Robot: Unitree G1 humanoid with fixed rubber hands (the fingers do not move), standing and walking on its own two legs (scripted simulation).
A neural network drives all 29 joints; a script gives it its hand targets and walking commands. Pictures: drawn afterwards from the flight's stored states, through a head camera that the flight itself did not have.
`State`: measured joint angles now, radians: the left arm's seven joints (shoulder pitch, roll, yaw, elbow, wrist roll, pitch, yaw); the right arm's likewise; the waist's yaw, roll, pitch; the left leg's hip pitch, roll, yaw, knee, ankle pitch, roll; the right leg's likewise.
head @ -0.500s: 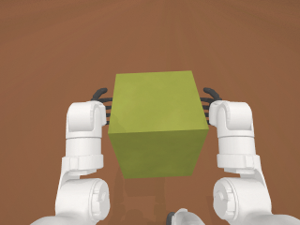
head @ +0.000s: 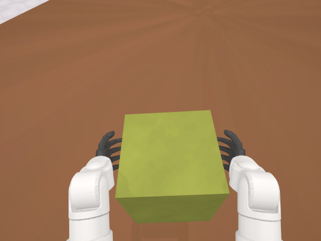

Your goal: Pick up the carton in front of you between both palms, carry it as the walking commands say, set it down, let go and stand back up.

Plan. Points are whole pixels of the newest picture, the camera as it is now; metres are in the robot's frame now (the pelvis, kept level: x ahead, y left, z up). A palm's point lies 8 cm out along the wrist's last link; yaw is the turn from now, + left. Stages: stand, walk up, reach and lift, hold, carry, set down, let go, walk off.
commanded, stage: carry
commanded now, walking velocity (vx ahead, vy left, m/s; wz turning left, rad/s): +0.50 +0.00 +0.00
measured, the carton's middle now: (170, 171) +0.29 +0.00 +0.02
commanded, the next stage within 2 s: none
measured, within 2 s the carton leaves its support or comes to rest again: neither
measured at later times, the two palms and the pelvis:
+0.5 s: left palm (126, 84) +0.58 +0.14 +0.10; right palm (214, 84) +0.57 -0.16 +0.11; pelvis +0.31 +0.00 +0.00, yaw -3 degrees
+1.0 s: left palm (140, 44) +0.91 +0.12 +0.10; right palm (204, 44) +0.90 -0.17 +0.10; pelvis +0.64 -0.02 +0.00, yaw -1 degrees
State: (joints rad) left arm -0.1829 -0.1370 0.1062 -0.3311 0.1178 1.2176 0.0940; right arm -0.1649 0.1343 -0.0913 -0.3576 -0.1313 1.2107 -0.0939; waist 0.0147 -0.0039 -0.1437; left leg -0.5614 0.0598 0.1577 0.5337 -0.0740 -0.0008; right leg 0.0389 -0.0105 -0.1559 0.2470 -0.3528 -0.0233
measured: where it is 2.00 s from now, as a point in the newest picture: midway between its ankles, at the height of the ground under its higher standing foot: (170, 161)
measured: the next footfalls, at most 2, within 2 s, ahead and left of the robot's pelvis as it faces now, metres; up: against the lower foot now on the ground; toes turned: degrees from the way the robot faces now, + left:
left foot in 0.06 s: +0.23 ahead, +0.11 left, +0.00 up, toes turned +9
right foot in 0.56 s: +0.53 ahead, -0.13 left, +0.00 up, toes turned -13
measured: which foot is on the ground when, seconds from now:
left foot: up 0.00-0.04, down 0.06-0.56, up 0.58-1.00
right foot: down 0.00-0.10, up 0.12-0.54, down 0.56-1.00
